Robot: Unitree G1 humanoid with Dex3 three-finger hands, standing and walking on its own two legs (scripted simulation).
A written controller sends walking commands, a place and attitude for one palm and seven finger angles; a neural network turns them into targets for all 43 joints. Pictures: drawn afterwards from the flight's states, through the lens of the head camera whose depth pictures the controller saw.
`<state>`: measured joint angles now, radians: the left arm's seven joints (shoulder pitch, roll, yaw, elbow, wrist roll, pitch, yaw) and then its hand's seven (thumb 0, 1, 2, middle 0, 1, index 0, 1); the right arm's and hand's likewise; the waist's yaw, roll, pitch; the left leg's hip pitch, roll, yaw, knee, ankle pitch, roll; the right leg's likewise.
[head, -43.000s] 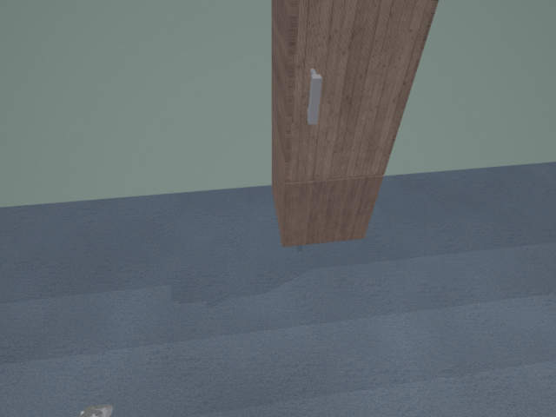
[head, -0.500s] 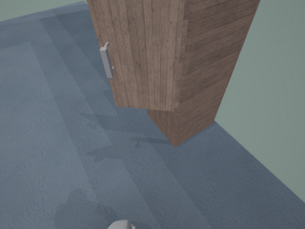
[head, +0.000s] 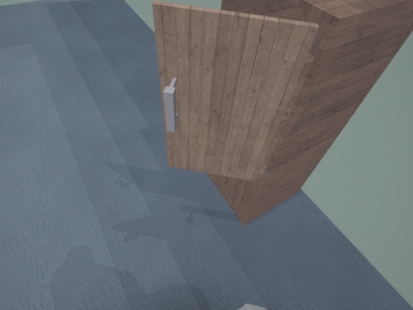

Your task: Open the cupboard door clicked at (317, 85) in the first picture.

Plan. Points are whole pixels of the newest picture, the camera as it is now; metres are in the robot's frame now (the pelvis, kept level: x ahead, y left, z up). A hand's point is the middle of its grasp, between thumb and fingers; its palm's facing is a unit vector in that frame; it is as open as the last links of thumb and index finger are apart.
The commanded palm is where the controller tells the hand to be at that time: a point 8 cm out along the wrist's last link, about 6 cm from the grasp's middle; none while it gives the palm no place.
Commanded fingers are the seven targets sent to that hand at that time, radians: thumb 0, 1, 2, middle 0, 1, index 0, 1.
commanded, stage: come to a stop and stand still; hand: left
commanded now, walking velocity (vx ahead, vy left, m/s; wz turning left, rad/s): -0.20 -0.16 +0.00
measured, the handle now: (172, 105) +0.61 +0.15 +0.00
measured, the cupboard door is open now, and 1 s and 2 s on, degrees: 49 49 49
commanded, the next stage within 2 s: look again from close up in 0.82 s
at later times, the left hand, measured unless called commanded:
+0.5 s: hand out of the picture +0.07 +0.11 -0.17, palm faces -0.02 -0.97 -0.23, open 7.3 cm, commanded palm none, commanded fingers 0.00 0.90 0.90 -0.20 -0.30 -0.20 -0.30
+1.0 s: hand out of the picture -0.02 +0.07 -0.17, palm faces +0.00 -0.98 -0.19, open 7.4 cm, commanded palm none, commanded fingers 0.00 0.90 0.90 -0.20 -0.30 -0.20 -0.30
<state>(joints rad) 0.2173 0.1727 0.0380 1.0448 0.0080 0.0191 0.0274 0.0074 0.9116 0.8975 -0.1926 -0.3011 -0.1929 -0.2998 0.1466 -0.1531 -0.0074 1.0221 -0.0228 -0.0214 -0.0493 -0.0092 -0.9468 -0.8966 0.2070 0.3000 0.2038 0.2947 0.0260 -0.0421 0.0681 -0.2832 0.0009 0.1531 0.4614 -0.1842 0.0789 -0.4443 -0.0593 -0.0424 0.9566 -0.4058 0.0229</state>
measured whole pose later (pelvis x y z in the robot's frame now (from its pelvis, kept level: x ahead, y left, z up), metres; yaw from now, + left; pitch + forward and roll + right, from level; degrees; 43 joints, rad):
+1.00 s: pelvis +0.00 -0.09 +0.00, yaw -1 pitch +0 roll -1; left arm 0.31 0.12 -0.02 1.12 0.01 -0.03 0.05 0.01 0.91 0.90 -0.20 -0.30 -0.20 -0.30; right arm 0.24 -0.18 -0.01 1.09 -0.02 0.00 -0.03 0.01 -0.92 -0.90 0.20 0.30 0.20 0.29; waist 0.00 0.03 0.03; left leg -0.23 0.06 0.04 0.50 -0.28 -0.02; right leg -0.11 0.04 -0.06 0.42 -0.31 -0.04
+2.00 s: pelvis +0.04 -0.05 -0.01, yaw -4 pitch +0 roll +0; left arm 0.31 0.16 0.02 1.07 0.02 0.03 0.03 0.01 0.91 0.90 -0.19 -0.30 -0.20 -0.30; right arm 0.30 -0.15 0.01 1.04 -0.03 -0.03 -0.03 0.01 -0.91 -0.90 0.20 0.30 0.20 0.29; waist 0.01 -0.02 0.06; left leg -0.16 -0.01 0.15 0.50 -0.36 0.06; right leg -0.37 -0.05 -0.08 0.95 -0.55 -0.04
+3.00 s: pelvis -0.02 -0.06 +0.00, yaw -2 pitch -3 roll +0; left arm 0.28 0.26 0.03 0.98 0.02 0.01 0.02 0.01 0.90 0.90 -0.20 -0.30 -0.20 -0.30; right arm 0.30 -0.26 -0.04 0.99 -0.04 0.01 0.00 0.01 -0.91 -0.90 0.21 0.30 0.20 0.29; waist 0.00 0.00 -0.01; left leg -0.20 0.00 0.09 0.51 -0.27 0.04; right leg -0.30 -0.02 -0.11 0.48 -0.19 -0.04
